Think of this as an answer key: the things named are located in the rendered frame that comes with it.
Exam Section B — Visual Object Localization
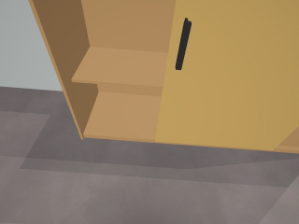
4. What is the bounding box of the handle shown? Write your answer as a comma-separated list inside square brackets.
[175, 18, 192, 70]

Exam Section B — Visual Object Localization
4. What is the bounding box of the wardrobe door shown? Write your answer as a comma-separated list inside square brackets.
[279, 127, 299, 147]
[155, 0, 299, 150]

